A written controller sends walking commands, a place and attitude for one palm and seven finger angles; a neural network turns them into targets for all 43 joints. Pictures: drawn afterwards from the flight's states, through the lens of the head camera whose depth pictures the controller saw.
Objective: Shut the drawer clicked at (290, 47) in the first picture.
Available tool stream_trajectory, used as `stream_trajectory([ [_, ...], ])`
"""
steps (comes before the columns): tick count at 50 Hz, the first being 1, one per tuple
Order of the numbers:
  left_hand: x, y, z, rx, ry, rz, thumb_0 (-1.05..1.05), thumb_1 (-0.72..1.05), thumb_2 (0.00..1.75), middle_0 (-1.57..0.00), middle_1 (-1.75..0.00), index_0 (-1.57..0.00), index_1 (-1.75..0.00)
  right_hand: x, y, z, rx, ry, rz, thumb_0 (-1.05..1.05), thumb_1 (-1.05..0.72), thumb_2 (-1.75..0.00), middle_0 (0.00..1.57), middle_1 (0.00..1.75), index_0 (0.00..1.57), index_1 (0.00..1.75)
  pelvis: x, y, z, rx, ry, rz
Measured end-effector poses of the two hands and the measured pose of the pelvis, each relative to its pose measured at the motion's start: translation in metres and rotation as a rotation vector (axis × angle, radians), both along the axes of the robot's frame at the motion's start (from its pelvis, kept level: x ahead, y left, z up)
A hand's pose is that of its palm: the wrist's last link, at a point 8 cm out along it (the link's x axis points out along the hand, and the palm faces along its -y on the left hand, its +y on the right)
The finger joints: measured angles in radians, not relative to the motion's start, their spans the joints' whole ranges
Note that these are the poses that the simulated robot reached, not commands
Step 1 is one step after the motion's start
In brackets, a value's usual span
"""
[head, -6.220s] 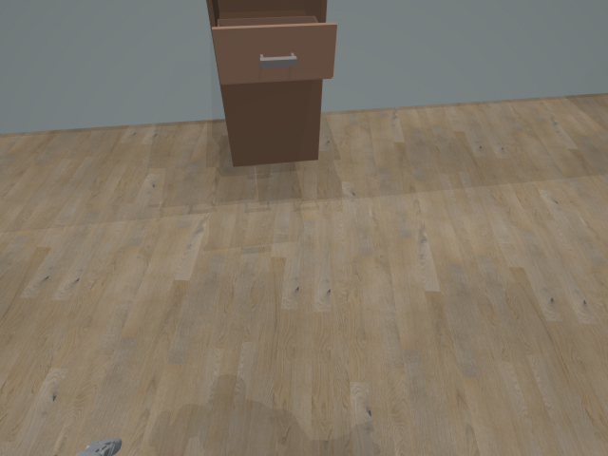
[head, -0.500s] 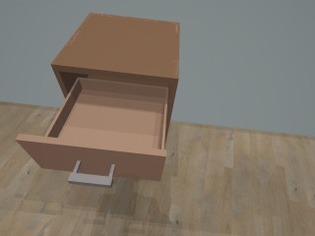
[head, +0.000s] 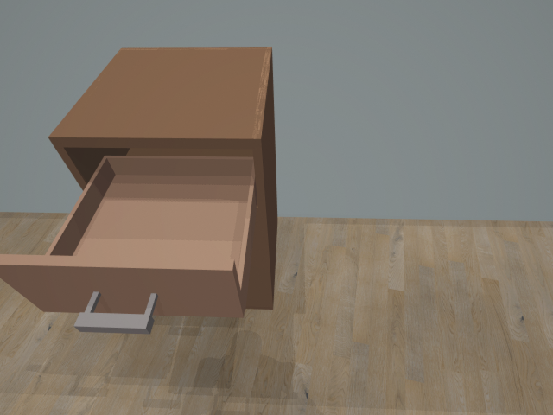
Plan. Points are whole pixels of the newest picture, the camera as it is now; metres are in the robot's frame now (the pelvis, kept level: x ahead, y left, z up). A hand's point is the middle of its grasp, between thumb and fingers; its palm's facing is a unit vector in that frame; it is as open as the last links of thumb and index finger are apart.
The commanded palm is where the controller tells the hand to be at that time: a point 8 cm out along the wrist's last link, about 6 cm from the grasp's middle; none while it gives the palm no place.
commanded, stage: come to a stop and stand still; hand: left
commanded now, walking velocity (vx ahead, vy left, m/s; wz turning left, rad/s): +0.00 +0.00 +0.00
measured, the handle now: (119, 310) +0.30 +0.29 -0.07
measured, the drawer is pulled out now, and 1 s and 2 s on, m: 0.29 0.29 0.29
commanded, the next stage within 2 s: look again from close up in 0.26 s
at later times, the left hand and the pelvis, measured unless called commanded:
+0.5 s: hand out of the picture -0.04 +0.15 -0.17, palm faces +0.02 -0.99 -0.16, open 7.4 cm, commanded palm none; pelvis -0.01 +0.01 +0.00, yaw +0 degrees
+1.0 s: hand out of the picture +0.02 +0.24 -0.14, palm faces +0.16 -0.97 -0.21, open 7.3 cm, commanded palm +0.07 +0.27 -0.06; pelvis -0.02 +0.06 +0.00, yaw -1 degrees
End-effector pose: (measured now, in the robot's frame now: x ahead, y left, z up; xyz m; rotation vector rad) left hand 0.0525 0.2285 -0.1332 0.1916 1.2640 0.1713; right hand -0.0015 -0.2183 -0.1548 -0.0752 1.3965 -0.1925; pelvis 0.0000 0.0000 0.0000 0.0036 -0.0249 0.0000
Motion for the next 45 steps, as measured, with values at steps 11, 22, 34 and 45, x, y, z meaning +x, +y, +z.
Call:
stream_trajectory([
  [11, -0.047, -0.014, 0.000, -0.026, 0.102, 0.043, 0.00, 0.94, 0.90, -0.20, -0.30, -0.20, -0.30, -0.027, -0.003, 0.009, 0.016, 0.070, 0.027, 0.00, -0.91, -0.90, 0.20, 0.30, 0.20, 0.30, -0.005, -0.013, 0.007, 0.002, 0.002, -0.001],
  [22, -0.087, -0.031, -0.003, -0.063, 0.191, 0.046, 0.01, 0.91, 0.90, -0.20, -0.30, -0.20, -0.30, -0.023, -0.002, 0.012, -0.004, 0.053, 0.024, 0.00, -0.91, -0.90, 0.20, 0.30, 0.20, 0.30, -0.004, -0.004, 0.007, -0.002, 0.014, -0.015],
  [34, -0.081, 0.004, -0.017, -0.091, 0.107, 0.041, 0.01, 0.91, 0.90, -0.20, -0.30, -0.20, -0.30, -0.001, 0.025, 0.016, -0.049, -0.073, 0.071, 0.01, -0.94, -0.90, 0.20, 0.30, 0.20, 0.30, -0.013, 0.030, 0.001, -0.016, -0.006, 0.004],
  [45, -0.085, 0.038, -0.014, -0.076, 0.113, 0.028, 0.01, 0.91, 0.90, -0.20, -0.30, -0.19, -0.30, -0.022, 0.054, 0.018, -0.031, -0.038, 0.064, 0.00, -0.92, -0.90, 0.20, 0.30, 0.20, 0.30, -0.017, 0.053, 0.003, -0.012, -0.003, -0.003],
])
